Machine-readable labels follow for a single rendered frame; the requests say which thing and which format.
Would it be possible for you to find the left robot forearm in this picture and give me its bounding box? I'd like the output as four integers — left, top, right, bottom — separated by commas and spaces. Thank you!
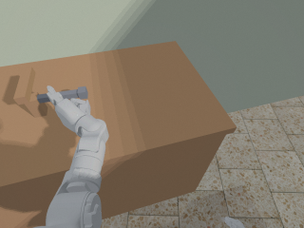
46, 114, 109, 226

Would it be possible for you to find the right robot hand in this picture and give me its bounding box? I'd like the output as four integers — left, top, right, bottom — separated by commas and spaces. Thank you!
224, 217, 245, 228

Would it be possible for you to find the left robot hand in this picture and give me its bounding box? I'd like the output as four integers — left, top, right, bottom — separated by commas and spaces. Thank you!
47, 85, 91, 132

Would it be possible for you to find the counter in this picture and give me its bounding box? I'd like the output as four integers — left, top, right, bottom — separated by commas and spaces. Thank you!
0, 41, 237, 228

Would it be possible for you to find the tap lever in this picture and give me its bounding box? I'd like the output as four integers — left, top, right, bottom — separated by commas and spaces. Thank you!
37, 86, 88, 104

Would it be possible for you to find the left robot upper arm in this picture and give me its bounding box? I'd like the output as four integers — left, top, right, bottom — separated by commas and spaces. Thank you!
33, 191, 103, 228

